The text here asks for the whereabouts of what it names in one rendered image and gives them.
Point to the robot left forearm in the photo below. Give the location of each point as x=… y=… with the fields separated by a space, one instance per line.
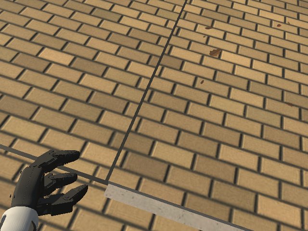
x=19 y=218

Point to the robot left hand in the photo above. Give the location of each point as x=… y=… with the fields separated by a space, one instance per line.
x=33 y=185

